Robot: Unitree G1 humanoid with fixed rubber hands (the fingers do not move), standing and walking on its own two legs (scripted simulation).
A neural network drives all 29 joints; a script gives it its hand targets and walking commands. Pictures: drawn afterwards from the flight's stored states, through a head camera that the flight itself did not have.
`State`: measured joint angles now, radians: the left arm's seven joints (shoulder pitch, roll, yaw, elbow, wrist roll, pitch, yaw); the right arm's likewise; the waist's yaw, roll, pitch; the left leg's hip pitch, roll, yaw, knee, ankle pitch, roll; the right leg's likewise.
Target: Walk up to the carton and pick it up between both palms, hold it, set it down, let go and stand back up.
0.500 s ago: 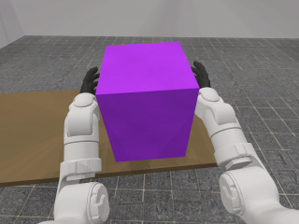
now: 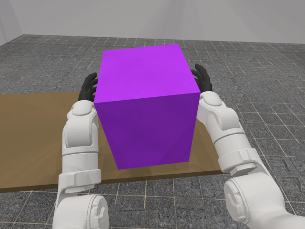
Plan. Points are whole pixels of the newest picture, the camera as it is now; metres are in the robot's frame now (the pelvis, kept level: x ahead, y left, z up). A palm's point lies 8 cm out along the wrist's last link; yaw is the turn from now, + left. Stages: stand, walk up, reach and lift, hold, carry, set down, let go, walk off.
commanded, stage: hold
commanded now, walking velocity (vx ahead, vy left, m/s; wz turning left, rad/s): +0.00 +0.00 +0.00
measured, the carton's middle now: (147, 108) +0.39 +0.01 +0.17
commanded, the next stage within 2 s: none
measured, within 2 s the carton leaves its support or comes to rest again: neither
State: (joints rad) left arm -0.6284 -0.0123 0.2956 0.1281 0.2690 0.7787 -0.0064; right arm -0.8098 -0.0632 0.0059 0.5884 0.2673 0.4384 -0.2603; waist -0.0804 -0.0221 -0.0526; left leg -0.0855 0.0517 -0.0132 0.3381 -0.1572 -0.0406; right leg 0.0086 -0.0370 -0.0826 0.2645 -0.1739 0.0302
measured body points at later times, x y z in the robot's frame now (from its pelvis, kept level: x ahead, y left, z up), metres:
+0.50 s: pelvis -0.01 -0.01 +0.00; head -0.07 +0.00 +0.45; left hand +0.38 +0.14 +0.22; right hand +0.38 -0.16 +0.22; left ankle +0.02 +0.14 -0.75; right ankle -0.01 -0.13 -0.75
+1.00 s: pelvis +0.00 +0.00 +0.00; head -0.06 +0.02 +0.45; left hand +0.37 +0.16 +0.21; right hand +0.38 -0.14 +0.22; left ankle +0.02 +0.14 -0.75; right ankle -0.01 -0.13 -0.75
